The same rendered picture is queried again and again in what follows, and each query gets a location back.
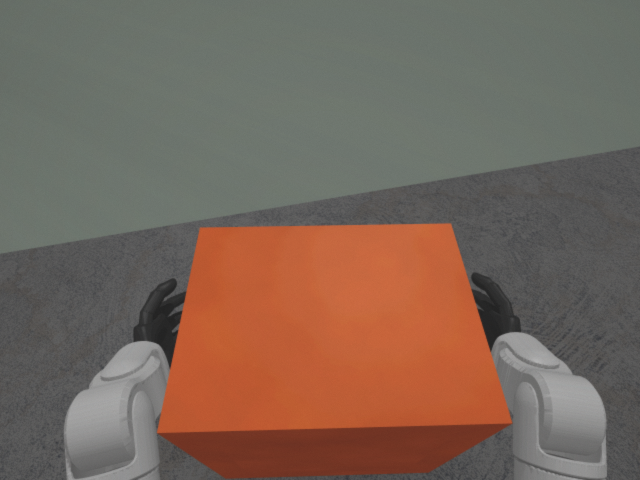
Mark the robot left hand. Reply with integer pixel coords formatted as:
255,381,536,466
133,278,187,368

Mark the robot left forearm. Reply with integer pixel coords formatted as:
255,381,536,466
64,341,170,480

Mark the robot right hand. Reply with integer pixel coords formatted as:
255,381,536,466
471,272,521,352

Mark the robot right forearm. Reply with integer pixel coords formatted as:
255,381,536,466
491,332,607,480

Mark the carton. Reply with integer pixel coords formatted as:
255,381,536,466
157,223,513,479

